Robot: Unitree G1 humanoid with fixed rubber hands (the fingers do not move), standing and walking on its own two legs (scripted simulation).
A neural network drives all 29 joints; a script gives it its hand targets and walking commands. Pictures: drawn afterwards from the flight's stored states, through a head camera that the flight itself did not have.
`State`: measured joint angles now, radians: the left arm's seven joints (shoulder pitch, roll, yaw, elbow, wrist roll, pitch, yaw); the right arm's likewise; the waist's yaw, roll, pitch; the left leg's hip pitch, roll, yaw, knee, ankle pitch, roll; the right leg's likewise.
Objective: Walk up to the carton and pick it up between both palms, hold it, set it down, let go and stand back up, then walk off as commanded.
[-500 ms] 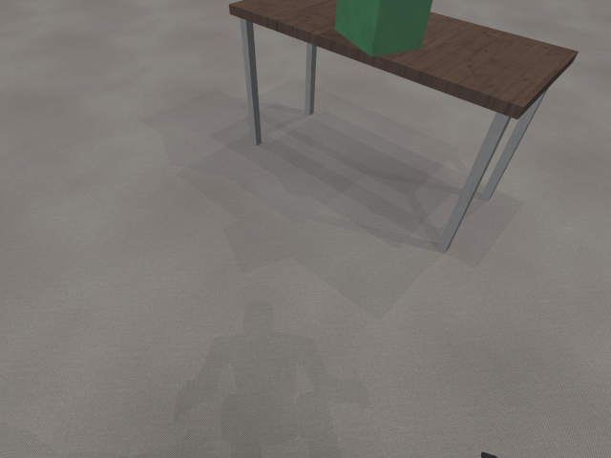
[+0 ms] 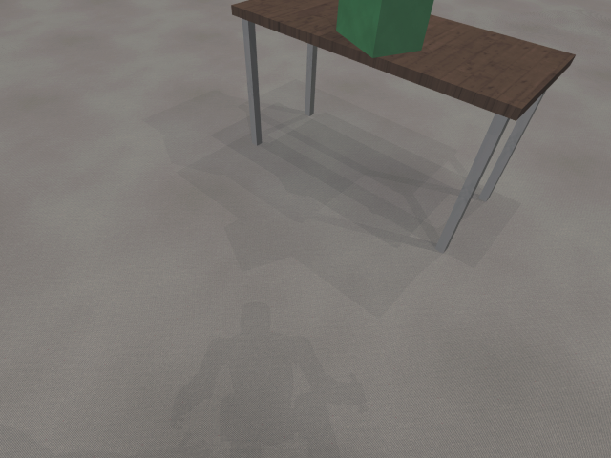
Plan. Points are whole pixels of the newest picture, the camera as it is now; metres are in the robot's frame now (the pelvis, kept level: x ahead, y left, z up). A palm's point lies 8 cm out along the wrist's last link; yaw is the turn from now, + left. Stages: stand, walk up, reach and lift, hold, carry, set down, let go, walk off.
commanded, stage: walk up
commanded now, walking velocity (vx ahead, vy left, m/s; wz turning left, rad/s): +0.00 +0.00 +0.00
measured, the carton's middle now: out of the picture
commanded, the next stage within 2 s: none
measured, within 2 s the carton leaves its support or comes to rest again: neither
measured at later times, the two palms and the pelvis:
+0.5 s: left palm out of the picture +0.16 +0.25 -0.08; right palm out of the picture +0.09 -0.40 -0.14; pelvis +0.06 -0.07 -0.01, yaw -12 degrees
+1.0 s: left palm (183, 303) +0.41 +0.21 -0.10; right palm (536, 344) +0.33 -0.41 -0.11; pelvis +0.29 -0.08 +0.00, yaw -20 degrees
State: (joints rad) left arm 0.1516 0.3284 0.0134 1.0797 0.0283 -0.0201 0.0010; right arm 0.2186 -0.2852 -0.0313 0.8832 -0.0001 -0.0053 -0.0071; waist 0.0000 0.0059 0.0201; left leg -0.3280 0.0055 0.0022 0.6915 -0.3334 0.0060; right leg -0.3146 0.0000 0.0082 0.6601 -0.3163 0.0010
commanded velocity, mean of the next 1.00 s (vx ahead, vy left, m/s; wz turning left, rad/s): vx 0.00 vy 0.00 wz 0.00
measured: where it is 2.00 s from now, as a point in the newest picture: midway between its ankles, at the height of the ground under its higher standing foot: (328, 319)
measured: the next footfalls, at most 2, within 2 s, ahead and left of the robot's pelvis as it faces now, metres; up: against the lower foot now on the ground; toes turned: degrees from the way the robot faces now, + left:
right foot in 0.42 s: +0.10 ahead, -0.16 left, +0.00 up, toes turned -15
left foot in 0.90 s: +0.43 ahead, -0.05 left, +0.00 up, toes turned -17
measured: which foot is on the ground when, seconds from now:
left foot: down 0.00-0.42, up 0.44-0.88, down 0.90-1.00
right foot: down 0.00-0.14, up 0.16-0.40, down 0.42-0.96, up 0.98-1.00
